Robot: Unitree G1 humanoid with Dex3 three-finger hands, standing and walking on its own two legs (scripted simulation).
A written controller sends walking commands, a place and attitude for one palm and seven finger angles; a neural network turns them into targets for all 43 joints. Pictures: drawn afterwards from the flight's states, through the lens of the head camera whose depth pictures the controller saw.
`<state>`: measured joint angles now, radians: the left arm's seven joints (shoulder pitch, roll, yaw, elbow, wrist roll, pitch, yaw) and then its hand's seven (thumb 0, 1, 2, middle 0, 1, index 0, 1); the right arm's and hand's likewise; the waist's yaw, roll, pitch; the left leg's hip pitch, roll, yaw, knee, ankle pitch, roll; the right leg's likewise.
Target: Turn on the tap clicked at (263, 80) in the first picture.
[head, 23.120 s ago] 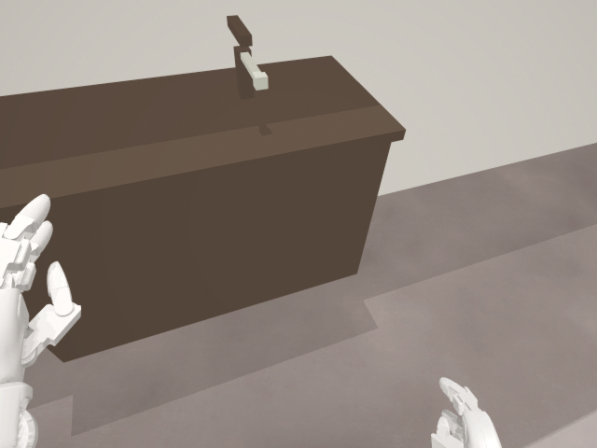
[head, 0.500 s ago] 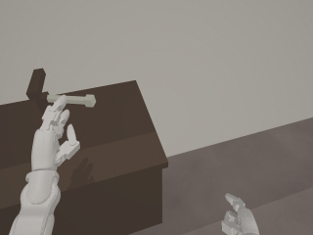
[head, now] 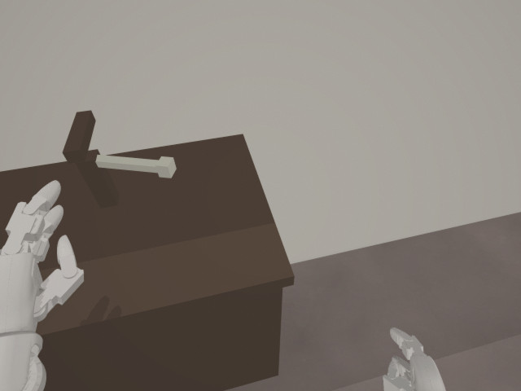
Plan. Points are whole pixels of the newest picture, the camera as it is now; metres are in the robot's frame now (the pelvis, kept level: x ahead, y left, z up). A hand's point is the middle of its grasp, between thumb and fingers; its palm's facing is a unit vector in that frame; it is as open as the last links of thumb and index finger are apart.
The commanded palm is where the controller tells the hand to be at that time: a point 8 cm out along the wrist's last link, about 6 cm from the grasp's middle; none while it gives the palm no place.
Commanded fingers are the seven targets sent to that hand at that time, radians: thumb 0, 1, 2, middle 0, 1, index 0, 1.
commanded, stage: draw the hand back beside the body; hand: left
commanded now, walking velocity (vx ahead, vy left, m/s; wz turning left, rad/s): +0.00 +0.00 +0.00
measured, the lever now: (166, 167) +0.46 +0.24 +0.10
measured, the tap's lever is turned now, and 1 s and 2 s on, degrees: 67 67 67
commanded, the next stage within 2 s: step back with the hand held close in 0.22 s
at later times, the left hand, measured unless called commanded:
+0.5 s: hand (65, 260) +0.20 +0.25 +0.18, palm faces +0.42 -0.81 -0.41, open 7.4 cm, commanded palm +0.15 +0.28 +0.18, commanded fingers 0.00 0.90 0.90 -0.20 -0.30 -0.20 -0.30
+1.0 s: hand (3, 368) +0.10 +0.26 +0.15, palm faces +0.41 -0.81 -0.42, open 7.4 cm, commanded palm +0.05 +0.30 +0.18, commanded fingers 0.00 0.90 0.90 -0.20 -0.30 -0.20 -0.30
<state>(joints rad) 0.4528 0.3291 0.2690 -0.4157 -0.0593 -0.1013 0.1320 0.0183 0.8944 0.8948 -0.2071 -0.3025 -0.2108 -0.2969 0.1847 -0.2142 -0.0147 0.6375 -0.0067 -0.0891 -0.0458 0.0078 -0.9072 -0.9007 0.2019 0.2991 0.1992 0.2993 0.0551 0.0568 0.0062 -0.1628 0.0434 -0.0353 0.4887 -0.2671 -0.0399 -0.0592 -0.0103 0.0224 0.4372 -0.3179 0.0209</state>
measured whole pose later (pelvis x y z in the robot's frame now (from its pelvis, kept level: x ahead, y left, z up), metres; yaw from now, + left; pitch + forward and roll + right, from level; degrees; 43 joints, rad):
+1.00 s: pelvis -0.11 +0.02 -0.01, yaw +0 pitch -1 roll -1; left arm 0.50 0.35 0.33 -0.47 -0.05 -0.17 0.14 0.01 0.89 0.89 -0.21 -0.31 -0.21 -0.30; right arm 0.19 -0.22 0.00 0.59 0.00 -0.06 -0.08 0.01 -0.91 -0.90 0.20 0.30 0.20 0.30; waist 0.03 0.06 0.01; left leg -0.45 0.03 -0.02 0.63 -0.26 0.00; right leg -0.35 -0.02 0.04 0.57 -0.21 0.05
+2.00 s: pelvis -0.32 -0.02 -0.01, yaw -2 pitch -2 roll +2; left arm 0.46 0.38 0.33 -0.45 -0.05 -0.13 0.17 0.02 0.89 0.89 -0.21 -0.31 -0.21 -0.30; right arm 0.28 -0.26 -0.04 0.65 0.00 -0.11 -0.08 0.01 -0.91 -0.90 0.20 0.30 0.20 0.30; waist -0.04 -0.05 -0.01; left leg -0.16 0.00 0.06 0.51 -0.32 0.02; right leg -0.41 -0.01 -0.03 0.71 -0.36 -0.02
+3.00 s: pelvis -0.27 -0.02 +0.00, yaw -1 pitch -1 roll -1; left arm 0.49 0.38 0.33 -0.52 -0.06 -0.15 0.15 0.02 0.89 0.89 -0.21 -0.31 -0.21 -0.30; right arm 0.18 -0.20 0.00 0.59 0.01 -0.07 -0.03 0.01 -0.91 -0.90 0.20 0.30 0.20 0.30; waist 0.00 0.02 0.05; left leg -0.16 0.02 0.06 0.46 -0.28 0.01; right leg -0.19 0.02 -0.06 0.43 -0.21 -0.03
